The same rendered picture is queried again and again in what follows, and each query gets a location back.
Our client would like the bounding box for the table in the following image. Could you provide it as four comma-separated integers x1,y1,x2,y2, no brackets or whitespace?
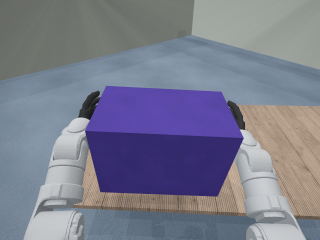
73,104,320,220

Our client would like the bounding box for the left robot upper arm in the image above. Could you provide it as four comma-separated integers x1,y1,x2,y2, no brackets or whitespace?
25,210,85,240

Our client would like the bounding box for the right robot forearm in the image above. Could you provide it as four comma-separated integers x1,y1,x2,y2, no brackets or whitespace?
234,129,306,240

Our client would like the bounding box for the left robot forearm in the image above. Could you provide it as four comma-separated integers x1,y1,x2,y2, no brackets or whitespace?
23,117,90,240

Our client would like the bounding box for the carton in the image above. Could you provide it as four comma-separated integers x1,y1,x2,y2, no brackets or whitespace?
85,86,244,197

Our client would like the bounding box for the right robot upper arm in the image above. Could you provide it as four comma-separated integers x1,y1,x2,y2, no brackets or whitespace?
246,223,305,240

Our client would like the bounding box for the right robot hand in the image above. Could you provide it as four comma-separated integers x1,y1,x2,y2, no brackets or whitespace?
227,100,245,130

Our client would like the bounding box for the left robot hand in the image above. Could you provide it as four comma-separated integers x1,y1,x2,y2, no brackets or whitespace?
78,91,101,120

